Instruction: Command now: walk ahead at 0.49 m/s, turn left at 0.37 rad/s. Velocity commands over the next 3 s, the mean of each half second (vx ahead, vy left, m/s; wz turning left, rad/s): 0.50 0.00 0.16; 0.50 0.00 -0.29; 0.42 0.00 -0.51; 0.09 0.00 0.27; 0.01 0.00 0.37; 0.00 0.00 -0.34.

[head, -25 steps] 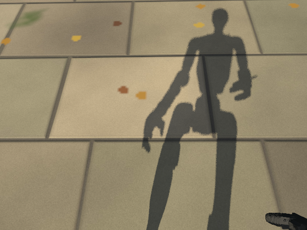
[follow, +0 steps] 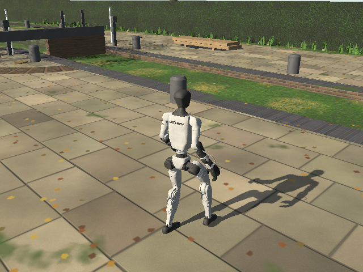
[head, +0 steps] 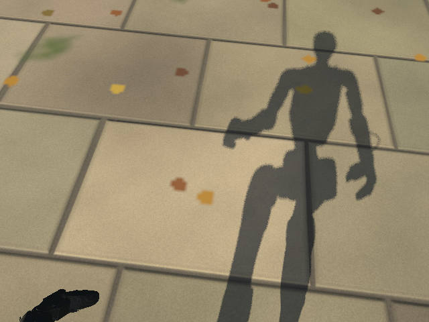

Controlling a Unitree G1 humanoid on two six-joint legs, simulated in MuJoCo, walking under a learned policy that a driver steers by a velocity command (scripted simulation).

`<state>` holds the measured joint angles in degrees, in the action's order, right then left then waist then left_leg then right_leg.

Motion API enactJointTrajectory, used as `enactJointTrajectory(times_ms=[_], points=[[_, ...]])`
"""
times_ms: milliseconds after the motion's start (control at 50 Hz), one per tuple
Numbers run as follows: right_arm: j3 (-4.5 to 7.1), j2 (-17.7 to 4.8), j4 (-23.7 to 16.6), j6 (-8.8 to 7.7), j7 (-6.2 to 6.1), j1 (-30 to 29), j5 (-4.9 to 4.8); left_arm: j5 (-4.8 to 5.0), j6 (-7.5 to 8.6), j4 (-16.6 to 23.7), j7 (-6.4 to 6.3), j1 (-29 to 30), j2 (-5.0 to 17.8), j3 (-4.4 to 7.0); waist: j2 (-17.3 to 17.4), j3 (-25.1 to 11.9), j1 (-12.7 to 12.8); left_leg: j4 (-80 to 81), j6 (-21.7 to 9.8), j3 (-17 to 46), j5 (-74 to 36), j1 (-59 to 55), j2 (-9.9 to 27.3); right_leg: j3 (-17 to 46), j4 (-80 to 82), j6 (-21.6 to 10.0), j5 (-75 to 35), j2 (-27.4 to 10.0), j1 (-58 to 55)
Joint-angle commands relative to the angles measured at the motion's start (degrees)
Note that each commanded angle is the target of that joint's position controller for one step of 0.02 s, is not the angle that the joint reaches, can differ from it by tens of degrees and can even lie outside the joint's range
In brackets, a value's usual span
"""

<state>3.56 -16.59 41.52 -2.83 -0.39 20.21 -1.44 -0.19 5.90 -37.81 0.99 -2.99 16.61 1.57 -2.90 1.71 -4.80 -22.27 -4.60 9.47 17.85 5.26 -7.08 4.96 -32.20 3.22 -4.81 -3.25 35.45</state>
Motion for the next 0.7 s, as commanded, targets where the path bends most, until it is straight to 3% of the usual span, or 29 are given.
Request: enactJointTrajectory(times_ms=[20, 60, 80, 100, 120, 140, 160, 180, 200, 220, 280, 340, 400, 460, 520, 560, 580, 600, 620, 640, 660, 680, 700], points=[[2.15, -8.4, -1.3, -0.13, -0.46, 2.1, 0.09, 0.39, 1.49, 5.0, 0.76, 4.3, 6.3, 1.99, 9.3, -0.6, 0.5, 2.0, -7.1, 11.6, -14.5, 0.6, 16.1, -1.3, 2.9, -2.3, 3.7, 1.4, -6.0], [2.13, -8.4, -1.1, 0.3, -0.33, 1.1, 0.28, 0.24, 1.74, 3.9, 0.48, -1.3, 7.5, 2.88, 10.5, -2.1, 3.9, -3.1, -5.7, 11.7, -24.6, -1.2, 15.5, -3.4, 5.7, -5.1, 8.3, 2.8, -13.2], [1.4, -6.5, -1.4, 0.28, -0.09, 0.9, 0.68, -0.2, 2.0, 2.7, 0.1, -7.8, 9.4, 3.82, 9.2, -7.2, 7.1, -12.2, -4.0, 9.1, -29.2, 0.5, 12.3, -2.4, 5.9, -7.7, 6.9, 0.9, -23.9], [0.29, -3.9, -2.4, 0.01, -0.08, 3.3, 1.76, -1.01, 2.0, 2.1, -0.16, -16.9, 13.2, 4.7, 1.3, -17.1, 9.4, -29.3, -1.3, 5.1, -18.5, 11.0, 7.7, 9.3, 2.7, -12.9, 5.3, -9.4, -42.0], [-0.57, -1.2, -1.8, -0.7, -0.08, 10.5, -0.12, -0.6, 1.23, -1.3, 0.61, -22.2, 15.0, 5.63, -16.7, -22.6, 7.5, -46.7, 2.7, 0.1, 13.2, 30.1, 0.0, 35.6, 11.2, -20.8, 21.7, -18.9, -56.8], [0.3, -6.6, -1.3, -0.95, -0.16, 7.3, -0.85, 0.91, 1.05, -0.9, 0.87, -22.2, 9.5, 4.26, -9.3, -17.4, 9.1, -52.9, 2.8, 3.5, 13.8, 37.2, 3.2, 39.7, 15.0, -19.1, 34.3, -18.9, -54.5], [0.89, -8.7, -2.7, -1.0, -0.11, 0.0, -0.9, 0.92, 0.68, -0.5, 0.56, -18.4, 7.2, 3.5, -3.5, -9.1, 9.9, -53.7, 2.8, 1.5, 8.6, 39.5, 5.6, 30.9, 16.0, -17.0, 32.7, -17.0, -47.1], [0.64, -8.1, -3.8, -1.12, -0.13, -4.1, 0.04, 0.21, 0.29, 0.0, 0.43, -15.2, 6.7, 3.07, 0.8, -4.7, 8.7, -51.6, 2.8, -1.1, 4.5, 38.2, 7.9, 24.3, 17.1, -16.1, 25.8, -14.5, -39.7], [0.7, -7.1, -4.3, -1.38, 0.05, -5.8, 0.82, -0.15, 0.17, -0.2, 0.37, -13.4, 5.9, 2.76, 1.3, -1.8, 7.3, -47.9, 2.9, -2.1, 1.5, 37.0, 10.0, 20.1, 18.4, -16.2, 19.6, -12.4, -34.6], [0.68, -6.1, -4.1, -1.39, 0.24, -5.1, 0.89, -0.58, 0.34, -0.3, 0.27, -12.7, 5.1, 2.4, -0.5, -1.6, 5.9, -45.3, 3.0, -2.6, -0.5, 34.0, 11.5, 16.8, 19.7, -15.5, 15.3, -10.5, -31.7], [0.04, -3.4, -3.4, -0.89, 0.4, -4.1, 0.95, 0.33, 0.8, -1.6, 0.28, -13.6, 5.1, 2.38, -2.6, -1.9, 4.9, -39.4, 4.2, -4.9, -1.9, 32.2, 12.3, 10.5, 22.2, -16.5, 6.8, -8.7, -29.2], [-0.7, -2.0, -5.0, -1.14, 0.52, -9.8, 1.48, 0.66, 0.39, -3.0, -0.11, -15.1, 7.3, 2.95, -1.3, -0.5, 6.2, -28.9, 5.3, -6.0, -8.8, 33.9, 13.0, 6.4, 24.1, -16.7, 2.6, -8.5, -29.3], [-1.16, -1.2, -5.8, -1.78, 1.17, -15.4, 1.19, 1.03, -0.27, -4.3, -0.43, -17.0, 8.3, 3.07, -1.4, 0.4, 8.2, -17.7, 5.5, -7.4, -18.0, 30.7, 11.8, 2.1, 24.4, -15.0, 2.0, -6.8, -29.0], [-1.16, -1.5, -7.1, -2.24, 1.95, -20.5, 0.6, 1.39, -0.87, -6.2, -0.56, -20.2, 9.1, 3.18, -1.3, 1.4, 9.9, -11.9, 5.2, -8.3, -21.8, 28.1, 10.4, 1.5, 23.8, -14.6, 2.6, -8.0, -30.4], [-0.79, -2.6, -8.4, -2.61, 2.83, -23.2, 0.31, 1.65, -1.78, -7.6, -0.85, -21.4, 9.7, 3.44, -1.6, 2.3, 9.4, -8.1, 3.3, -7.8, -18.0, 28.3, 9.8, 2.4, 21.5, -13.5, 0.4, -10.6, -35.5], [-0.12, -4.1, -8.2, -2.9, 3.01, -21.2, 0.52, 1.73, -2.42, -8.0, -1.17, -21.1, 10.5, 3.73, -2.1, 0.9, 7.3, -6.1, 1.7, -8.5, -14.3, 23.2, 8.6, 2.8, 17.5, -12.4, -7.2, -11.2, -37.3], [0.76, -5.5, -6.9, -3.03, 2.75, -16.2, 0.73, 1.8, -2.72, -7.9, -1.3, -20.1, 10.8, 3.7, -1.9, -2.0, 4.0, -3.9, 0.5, -9.7, -14.2, 15.3, 7.2, 1.6, 11.6, -11.4, -15.1, -9.6, -36.3], [2.16, -8.4, -4.5, -3.05, 2.15, -7.5, 1.03, 1.43, -2.82, -7.5, -1.39, -19.8, 9.7, 3.15, -0.9, -7.8, -0.1, -3.9, -1.3, -9.1, -15.3, 1.9, 8.1, -0.1, 1.3, -9.8, -16.2, -6.6, -31.6], [3.38, -13.1, -2.9, -2.79, 1.32, 3.5, 1.92, -0.28, -2.6, -5.5, -1.49, -19.6, 5.8, 1.6, 6.9, -17.7, -3.8, -6.3, -5.0, 4.1, -16.7, -16.2, 20.6, -2.5, -17.5, -7.5, 2.2, -2.4, -19.0], [3.62, -15.1, -2.0, -2.32, 1.62, 4.4, 1.92, 0.89, -1.72, -5.1, -1.32, -27.5, 0.2, 0.09, 20.9, -23.8, 0.5, -0.2, -12.3, 27.5, -3.5, -29.6, 31.2, -1.7, -34.1, -4.8, 38.2, 5.8, 0.8], [2.24, -9.2, -2.4, -2.29, 1.59, 3.5, 1.33, 2.3, -1.27, -5.9, -1.27, -23.4, 6.9, 1.7, 13.6, -18.4, -1.9, 3.5, -10.0, 27.4, 4.0, -24.3, 29.4, 3.6, -39.6, -4.9, 37.5, 3.0, 6.1], [1.51, -7.3, -2.2, -2.4, 1.45, 0.1, 1.05, 3.07, -1.08, -4.4, -1.15, -18.5, 8.9, 2.59, 11.2, -10.8, -1.2, 4.9, -8.0, 18.8, 2.4, -17.1, 27.7, 2.7, -39.7, -5.2, 31.9, 0.8, 8.2], [1.04, -6.1, -2.2, -2.6, 1.56, -3.7, 1.31, 2.6, -1.2, -4.0, -1.34, -16.3, 8.1, 2.57, 7.9, -7.1, 0.8, 6.7, -6.9, 13.0, -2.9, -10.1, 25.4, 1.6, -37.8, -4.7, 27.1, -1.5, 6.1]])
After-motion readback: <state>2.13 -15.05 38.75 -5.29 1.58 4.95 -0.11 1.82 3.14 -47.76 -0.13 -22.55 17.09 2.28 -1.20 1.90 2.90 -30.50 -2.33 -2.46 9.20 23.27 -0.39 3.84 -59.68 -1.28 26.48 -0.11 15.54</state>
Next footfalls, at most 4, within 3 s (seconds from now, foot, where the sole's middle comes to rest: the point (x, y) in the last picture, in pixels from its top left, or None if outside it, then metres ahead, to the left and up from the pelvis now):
0.08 right None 0.23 -0.14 -0.78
0.60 left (158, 314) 0.50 0.13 -0.78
1.16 right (234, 230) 0.77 -0.13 -0.78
1.60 left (199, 167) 1.05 -0.03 -0.78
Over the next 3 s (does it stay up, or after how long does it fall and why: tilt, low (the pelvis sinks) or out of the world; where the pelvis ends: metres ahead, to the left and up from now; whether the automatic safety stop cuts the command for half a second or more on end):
stays up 0.87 -0.11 0.01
